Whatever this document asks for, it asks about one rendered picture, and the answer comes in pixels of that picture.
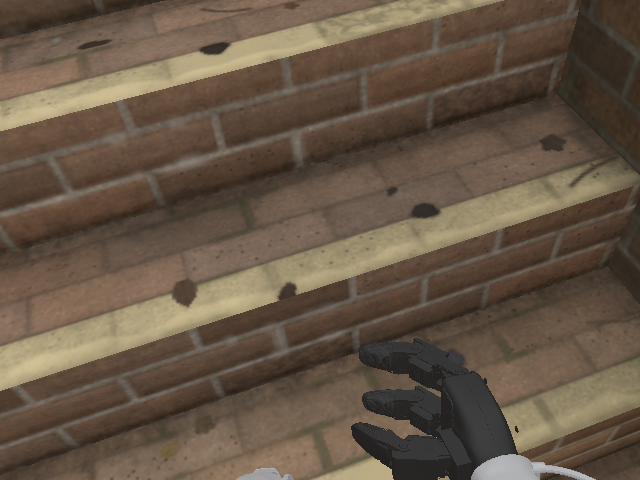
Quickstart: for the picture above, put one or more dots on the robot left shin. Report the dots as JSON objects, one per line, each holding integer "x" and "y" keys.
{"x": 267, "y": 470}

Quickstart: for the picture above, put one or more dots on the right robot hand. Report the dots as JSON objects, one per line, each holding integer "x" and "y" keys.
{"x": 467, "y": 421}

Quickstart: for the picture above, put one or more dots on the robot right forearm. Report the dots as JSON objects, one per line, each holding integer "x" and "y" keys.
{"x": 506, "y": 467}

